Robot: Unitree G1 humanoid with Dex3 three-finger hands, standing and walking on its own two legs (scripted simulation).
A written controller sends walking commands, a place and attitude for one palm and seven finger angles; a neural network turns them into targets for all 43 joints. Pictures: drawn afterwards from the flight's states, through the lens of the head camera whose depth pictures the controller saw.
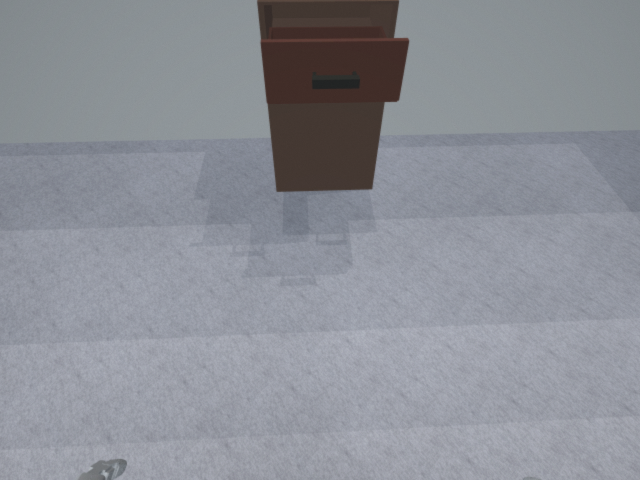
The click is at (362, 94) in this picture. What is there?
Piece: drawer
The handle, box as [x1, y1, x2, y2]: [312, 71, 359, 88]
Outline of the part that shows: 359,77 355,71 352,75 316,75 315,72 313,72 312,88 355,88 358,87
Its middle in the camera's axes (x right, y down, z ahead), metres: +0.04 -0.46 +1.11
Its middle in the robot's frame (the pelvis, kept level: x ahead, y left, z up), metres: +1.14 +0.02 -0.05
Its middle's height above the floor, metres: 0.72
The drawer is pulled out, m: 0.29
